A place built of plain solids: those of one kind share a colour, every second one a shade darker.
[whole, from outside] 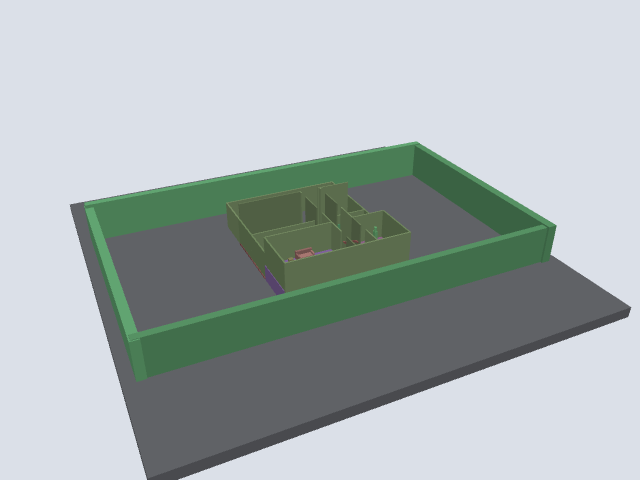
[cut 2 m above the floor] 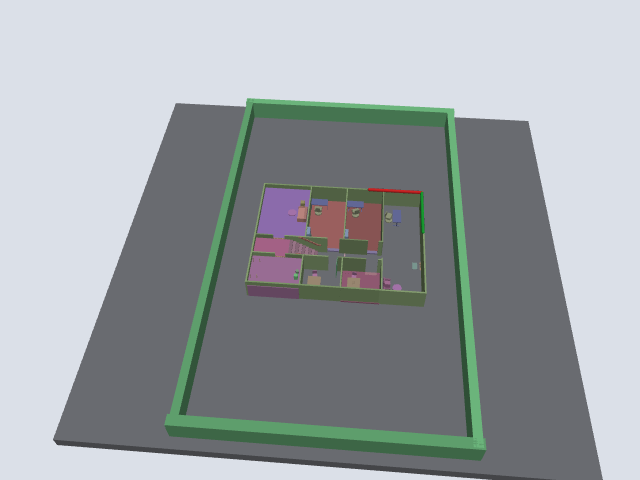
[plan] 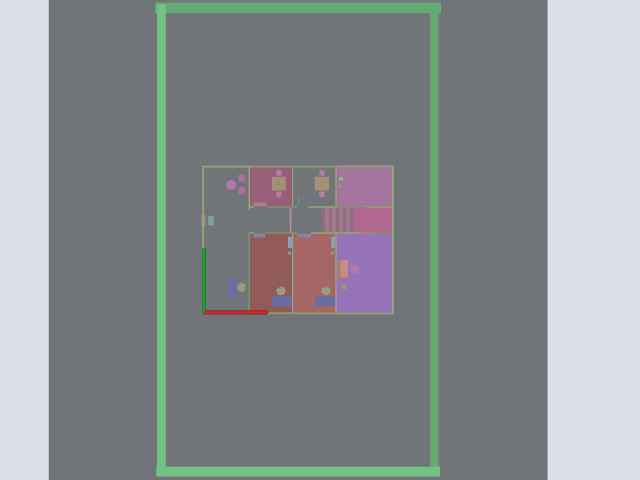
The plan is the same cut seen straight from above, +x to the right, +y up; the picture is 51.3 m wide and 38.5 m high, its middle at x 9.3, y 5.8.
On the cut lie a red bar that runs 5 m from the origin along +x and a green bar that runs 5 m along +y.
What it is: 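A split-level office floor of the 2010s; 15.1 x 11.6 m, ceiling 2.77 m, its east end 1.53 m higher up one straight flight of 9 risers of 0.170 m in its corridor, a corridor of 2.09 m, a front door of 0.86 to 0.98 x 2.1 m, inner doorways of 0.90 to 1.12 m, desks 0.73 m, task chairs 0.47 m, meeting chairs 0.45 m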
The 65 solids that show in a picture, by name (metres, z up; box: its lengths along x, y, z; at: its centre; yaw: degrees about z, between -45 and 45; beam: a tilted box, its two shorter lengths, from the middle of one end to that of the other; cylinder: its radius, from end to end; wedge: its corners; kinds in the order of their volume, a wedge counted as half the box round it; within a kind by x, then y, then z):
{
 "ring_hedge_1": {"box": [0.72, 37.81, 3.96], "at": [-3.42, 5.8, 1.93]},
 "ring_hedge_2": {"box": [22.77, 0.78, 3.64], "at": [7.54, -12.77, 1.77]},
 "ring_hedge_3": {"box": [22.94, 0.87, 3.82], "at": [7.54, 24.42, 1.86]},
 "ring_hedge_4": {"box": [0.67, 37.72, 3.68], "at": [18.48, 5.8, 1.79]},
 "split_lounge_level_1": {"box": [4.44, 6.5, 1.58], "at": [12.86, 3.05, 0.74]},
 "wall_1": {"box": [0.15, 11.91, 2.82], "at": [-0.07, 5.8, 1.36]},
 "wall_2": {"box": [3.93, 0.15, 2.82], "at": [1.81, -0.07, 1.36]},
 "wall_3": {"box": [3.93, 0.15, 2.82], "at": [1.81, 11.69, 1.36]},
 "wall_4": {"box": [0.12, 6.41, 4.35], "at": [3.63, 3.2, 2.12]},
 "wall_5": {"box": [0.12, 3.38, 4.35], "at": [3.63, 9.92, 2.12]},
 "wall_6": {"box": [0.34, 0.12, 4.35], "at": [3.8, 6.36, 2.12]},
 "wall_7": {"box": [0.35, 0.12, 4.35], "at": [3.8, 8.45, 2.12]},
 "wall_8": {"box": [2.58, 0.12, 4.35], "at": [6.2, 6.36, 2.12]},
 "wall_9": {"box": [2.51, 0.12, 4.35], "at": [6.27, 8.45, 2.12]},
 "wall_10": {"box": [0.12, 6.36, 2.82], "at": [7.11, 3.18, 1.36]},
 "wall_11": {"box": [0.12, 3.17, 2.82], "at": [7.11, 10.03, 1.36]},
 "wall_12": {"box": [2.24, 0.12, 4.35], "at": [9.46, 8.45, 2.12]},
 "wall_13": {"box": [2.0, 0.12, 4.35], "at": [9.58, 6.36, 2.12]},
 "wall_14": {"box": [0.12, 6.36, 4.35], "at": [10.58, 3.18, 2.12]},
 "wall_15": {"box": [0.12, 3.17, 4.35], "at": [10.58, 10.03, 2.12]},
 "wall_16": {"box": [1.59, 0.12, 4.35], "at": [11.37, 8.45, 2.12]},
 "wall_17": {"box": [1.89, 0.12, 4.35], "at": [11.52, 6.36, 2.12]},
 "wall_18": {"box": [2.0, 0.12, 4.35], "at": [14.08, 8.45, 2.12]},
 "wall_19": {"box": [1.57, 0.12, 4.35], "at": [14.3, 6.36, 2.12]},
 "wall_20": {"box": [0.15, 11.91, 4.35], "at": [15.15, 5.8, 2.12]},
 "split_kitchen_level_1": {"box": [4.44, 3.31, 1.58], "at": [12.86, 10.16, 0.74]},
 "glazing_1": {"box": [3.48, 0.15, 2.82], "at": [5.37, -0.07, 1.36]},
 "glazing_2": {"box": [3.48, 0.15, 2.82], "at": [5.37, 11.69, 1.36]},
 "glazing_3": {"box": [3.48, 0.15, 2.82], "at": [8.84, -0.07, 1.36]},
 "glazing_4": {"box": [3.48, 0.15, 2.82], "at": [8.84, 11.69, 1.36]},
 "glazing_5": {"box": [4.5, 0.15, 4.35], "at": [12.83, -0.07, 2.12]},
 "glazing_6": {"box": [4.5, 0.15, 4.35], "at": [12.83, 11.69, 2.12]},
 "split_corridor_level_1": {"box": [3.11, 1.97, 1.58], "at": [13.53, 7.4, 0.74]},
 "cell_level_1": {"box": [3.35, 6.2, 0.2], "at": [5.37, 2.9, 0.05]},
 "cell_level_2": {"box": [2.13, 0.3, 0.2], "at": [5.98, 6.14, 0.05]},
 "cell_level_3": {"box": [3.35, 6.2, 0.2], "at": [8.84, 2.9, 0.05]},
 "cell_level_4": {"box": [1.94, 0.3, 0.2], "at": [9.55, 6.14, 0.05]},
 "split_steps_1": {"box": [0.28, 1.97, 0.22], "at": [9.58, 7.4, 0.06]},
 "split_steps_2": {"box": [0.28, 1.97, 0.39], "at": [9.86, 7.4, 0.14]},
 "split_steps_3": {"box": [0.28, 1.97, 0.56], "at": [10.14, 7.4, 0.23]},
 "split_steps_4": {"box": [0.28, 1.97, 0.73], "at": [10.42, 7.4, 0.32]},
 "split_steps_5": {"box": [0.28, 1.97, 0.9], "at": [10.71, 7.4, 0.4]},
 "split_steps_6": {"box": [0.28, 1.97, 1.07], "at": [10.99, 7.4, 0.48]},
 "split_steps_7": {"box": [0.28, 1.97, 1.24], "at": [11.27, 7.4, 0.57]},
 "split_steps_8": {"box": [0.28, 1.97, 1.41], "at": [11.55, 7.4, 0.66]},
 "split_steps_9": {"box": [0.28, 1.97, 1.58], "at": [11.83, 7.4, 0.74]},
 "meet_level_1": {"box": [3.35, 3.0, 0.2], "at": [5.37, 10.31, 0.05]},
 "meet_level_2": {"box": [2.03, 0.3, 0.2], "at": [6.03, 8.65, 0.05]},
 "shelf_1": {"box": [0.3, 0.9, 1.95], "at": [6.88, 5.61, 1.07]},
 "shelf_2": {"box": [0.3, 0.9, 1.95], "at": [10.36, 5.61, 1.07]},
 "sofa_1": {"box": [0.24, 1.56, 0.83], "at": [10.83, 3.44, 1.9]},
 "sofa_2": {"box": [0.65, 1.24, 0.37], "at": [11.21, 3.44, 1.77]},
 "desk_1": {"box": [0.8, 1.6, 0.07], "at": [2.23, 2.0, 0.69]},
 "desk_2": {"box": [1.6, 0.8, 0.07], "at": [6.25, 0.9, 0.84]},
 "desk_3": {"box": [1.6, 0.8, 0.07], "at": [9.72, 0.9, 0.84]},
 "task_chair_1": {"box": [0.48, 0.68, 0.26], "at": [3.0, 1.99, 0.58], "yaw": -17.8},
 "task_chair_2": {"box": [0.68, 0.48, 0.26], "at": [6.17, 1.72, 0.73], "yaw": 25.0},
 "task_chair_3": {"box": [0.68, 0.48, 0.26], "at": [9.79, 1.72, 0.73], "yaw": -4.6},
 "meeting_table_1": {"box": [1.11, 1.1, 0.07], "at": [6.0, 10.33, 0.85]},
 "meeting_table_2": {"box": [1.15, 1.1, 0.07], "at": [9.46, 10.33, 0.7]},
 "cell_steps_1": {"box": [0.94, 0.3, 0.2], "at": [4.44, 6.14, 0.05]},
 "cell_steps_2": {"box": [1.09, 0.3, 0.2], "at": [8.04, 6.14, 0.05]},
 "coffee_table_1": {"cylinder": 0.4, "from": [2.18, 10.21, 0.33], "to": [2.18, 10.21, 0.4]},
 "coffee_table_2": {"cylinder": 0.4, "from": [12.09, 3.44, 1.86], "to": [12.09, 3.44, 1.93]},
 "doormat_hold_1": {"box": [0.45, 0.75, 0.06], "at": [0.55, 7.35, -0.02]}
}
